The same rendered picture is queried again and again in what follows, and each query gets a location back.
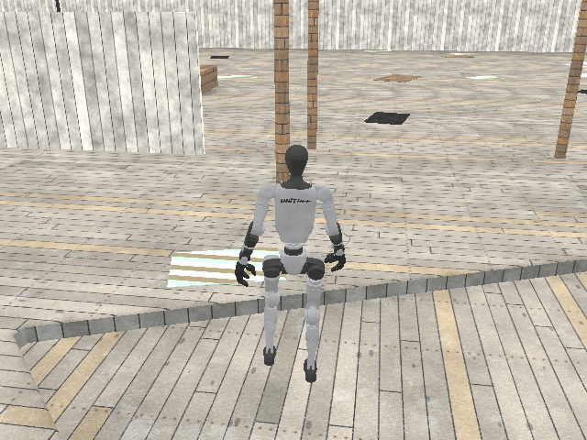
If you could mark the robot left foot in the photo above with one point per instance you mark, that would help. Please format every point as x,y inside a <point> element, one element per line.
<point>269,357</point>

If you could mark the right robot forearm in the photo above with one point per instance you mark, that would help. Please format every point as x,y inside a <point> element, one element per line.
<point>337,242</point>

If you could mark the robot left upper arm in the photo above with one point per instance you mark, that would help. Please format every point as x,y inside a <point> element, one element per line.
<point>261,208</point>

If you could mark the left robot forearm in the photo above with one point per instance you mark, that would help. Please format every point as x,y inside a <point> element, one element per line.
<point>248,246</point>

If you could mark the left robot hand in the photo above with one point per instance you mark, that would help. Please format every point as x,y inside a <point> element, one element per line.
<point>240,273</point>

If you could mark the right robot hand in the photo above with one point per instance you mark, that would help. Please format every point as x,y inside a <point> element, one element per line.
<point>341,261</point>

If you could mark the humanoid robot torso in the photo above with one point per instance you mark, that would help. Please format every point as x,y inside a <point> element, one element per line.
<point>294,222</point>

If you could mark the robot right upper arm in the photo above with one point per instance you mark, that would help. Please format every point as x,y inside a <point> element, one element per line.
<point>324,195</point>

